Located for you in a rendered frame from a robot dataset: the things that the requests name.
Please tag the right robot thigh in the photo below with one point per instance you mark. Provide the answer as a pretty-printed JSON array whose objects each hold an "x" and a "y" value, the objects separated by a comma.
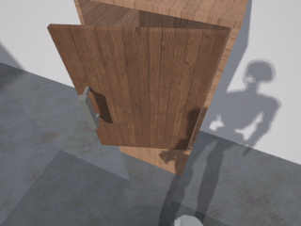
[{"x": 186, "y": 220}]

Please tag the cupboard door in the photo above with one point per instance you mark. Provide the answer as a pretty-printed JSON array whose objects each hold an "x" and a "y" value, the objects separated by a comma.
[{"x": 148, "y": 84}]

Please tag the handle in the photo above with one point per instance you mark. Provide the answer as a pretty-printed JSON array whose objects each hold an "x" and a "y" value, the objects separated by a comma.
[{"x": 86, "y": 106}]

